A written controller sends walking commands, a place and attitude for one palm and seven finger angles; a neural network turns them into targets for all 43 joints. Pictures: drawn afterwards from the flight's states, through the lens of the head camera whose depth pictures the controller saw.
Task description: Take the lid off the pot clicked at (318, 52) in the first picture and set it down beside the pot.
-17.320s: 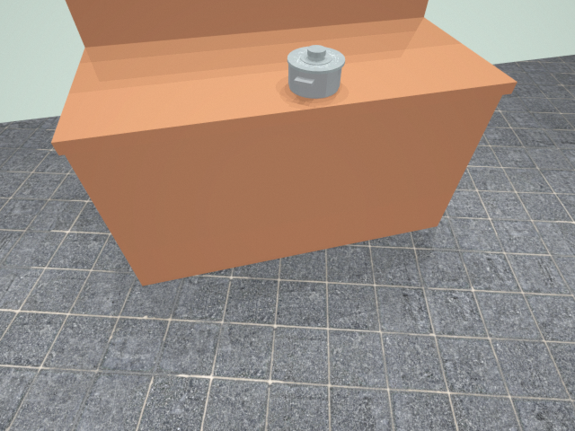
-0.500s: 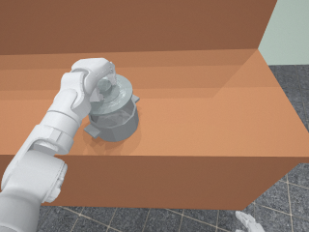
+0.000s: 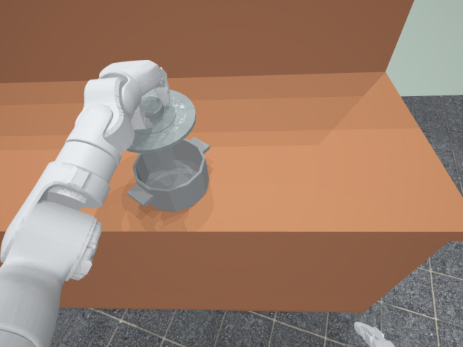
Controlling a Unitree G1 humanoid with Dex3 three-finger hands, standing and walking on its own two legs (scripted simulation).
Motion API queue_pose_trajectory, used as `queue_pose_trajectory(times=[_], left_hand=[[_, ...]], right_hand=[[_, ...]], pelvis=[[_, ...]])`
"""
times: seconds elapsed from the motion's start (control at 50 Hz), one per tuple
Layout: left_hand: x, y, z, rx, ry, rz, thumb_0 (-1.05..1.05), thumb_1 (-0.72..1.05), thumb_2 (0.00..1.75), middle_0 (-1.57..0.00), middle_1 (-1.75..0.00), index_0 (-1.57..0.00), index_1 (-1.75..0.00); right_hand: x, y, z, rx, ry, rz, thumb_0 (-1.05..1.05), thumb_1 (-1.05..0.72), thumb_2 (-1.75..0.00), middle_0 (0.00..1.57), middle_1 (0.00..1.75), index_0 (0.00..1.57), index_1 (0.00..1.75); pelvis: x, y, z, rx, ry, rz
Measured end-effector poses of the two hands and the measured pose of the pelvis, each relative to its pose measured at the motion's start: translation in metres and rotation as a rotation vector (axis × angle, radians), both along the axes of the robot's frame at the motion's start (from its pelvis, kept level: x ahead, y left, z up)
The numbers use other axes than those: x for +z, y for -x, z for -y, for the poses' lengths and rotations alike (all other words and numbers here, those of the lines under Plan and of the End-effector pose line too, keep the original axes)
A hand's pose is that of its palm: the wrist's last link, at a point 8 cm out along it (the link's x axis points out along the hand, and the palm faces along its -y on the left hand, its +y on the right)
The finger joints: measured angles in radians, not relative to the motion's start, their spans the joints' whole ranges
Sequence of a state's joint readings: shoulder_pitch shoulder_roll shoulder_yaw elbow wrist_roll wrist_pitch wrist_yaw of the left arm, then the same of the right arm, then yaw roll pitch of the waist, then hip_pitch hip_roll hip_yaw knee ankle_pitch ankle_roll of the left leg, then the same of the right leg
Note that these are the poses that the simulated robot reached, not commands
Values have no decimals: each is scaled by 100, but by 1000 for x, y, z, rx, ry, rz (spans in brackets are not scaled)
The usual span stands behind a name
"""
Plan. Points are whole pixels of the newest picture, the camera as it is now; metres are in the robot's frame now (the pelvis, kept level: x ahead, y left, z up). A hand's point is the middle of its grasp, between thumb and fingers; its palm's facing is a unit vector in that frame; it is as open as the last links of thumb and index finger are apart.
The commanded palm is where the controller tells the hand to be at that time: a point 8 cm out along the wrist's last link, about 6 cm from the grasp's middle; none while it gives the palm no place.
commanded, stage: lift the lid straight up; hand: left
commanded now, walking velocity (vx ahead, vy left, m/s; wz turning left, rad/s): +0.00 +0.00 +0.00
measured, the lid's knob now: (148, 108) +0.49 +0.15 +0.17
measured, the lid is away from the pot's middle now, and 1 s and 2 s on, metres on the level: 0.02 0.05 0.17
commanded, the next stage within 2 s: move the lid sideways beside the pot in 0.58 s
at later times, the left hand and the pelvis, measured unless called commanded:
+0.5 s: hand (143, 88) +0.46 +0.13 +0.23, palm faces -0.22 -0.03 -0.98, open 8.4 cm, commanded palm +0.44 +0.13 +0.29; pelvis +0.00 +0.00 +0.00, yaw +1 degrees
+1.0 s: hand (113, 97) +0.45 +0.18 +0.22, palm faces -0.23 -0.02 -0.97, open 8.4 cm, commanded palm +0.44 +0.19 +0.29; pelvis +0.00 -0.01 +0.00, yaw +0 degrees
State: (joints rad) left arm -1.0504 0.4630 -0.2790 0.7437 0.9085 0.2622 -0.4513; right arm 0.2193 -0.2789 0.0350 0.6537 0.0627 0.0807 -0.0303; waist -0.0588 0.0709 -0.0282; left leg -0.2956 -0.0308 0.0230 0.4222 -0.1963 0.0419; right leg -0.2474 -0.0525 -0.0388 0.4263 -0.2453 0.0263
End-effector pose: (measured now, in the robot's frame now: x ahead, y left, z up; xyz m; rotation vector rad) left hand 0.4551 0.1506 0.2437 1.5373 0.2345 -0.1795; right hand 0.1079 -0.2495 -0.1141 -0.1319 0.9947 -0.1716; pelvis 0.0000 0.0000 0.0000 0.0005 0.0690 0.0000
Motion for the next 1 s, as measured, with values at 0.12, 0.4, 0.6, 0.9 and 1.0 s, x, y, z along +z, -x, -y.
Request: queue_pose_trajectory(times=[0.12, 0.4, 0.6, 0.9, 1.0], left_hand=[[10, 1, 1, -11, 6, 15, -1, 17, 85, -64, -93, -59, -89], [36, 6, 15, -26, -19, 53, -1, 16, 85, -65, -93, -59, -89], [37, 2, 17, 24, -15, 24, -2, 17, 85, -64, -93, -58, -89], [38, 5, -15, 68, -7, 34, -2, 17, 85, -65, -93, -58, -89], [35, 13, -30, 58, -22, 34, -2, 17, 85, -65, -93, -59, -89]], right_hand=[[2, -2, 0, 4, 6, 15, 1, -91, -90, 20, 30, 20, 30], [5, -18, -5, 43, -7, 62, 1, -91, -90, 20, 30, 20, 30], [3, -14, -4, 43, -18, 44, 1, -91, -90, 20, 30, 20, 30], [7, -7, 11, 10, 15, 32, 1, -91, -90, 20, 30, 20, 30], [10, -11, 12, 17, 27, 35, 1, -91, -90, 20, 30, 20, 30]], pelvis=[[0, 0, 0, 1, 0, 2], [0, 3, 0, 13, -2, 5], [0, 5, 5, 6, -5, 4], [1, 4, 8, -3, -2, 14], [1, 4, 6, 4, 2, 14]])
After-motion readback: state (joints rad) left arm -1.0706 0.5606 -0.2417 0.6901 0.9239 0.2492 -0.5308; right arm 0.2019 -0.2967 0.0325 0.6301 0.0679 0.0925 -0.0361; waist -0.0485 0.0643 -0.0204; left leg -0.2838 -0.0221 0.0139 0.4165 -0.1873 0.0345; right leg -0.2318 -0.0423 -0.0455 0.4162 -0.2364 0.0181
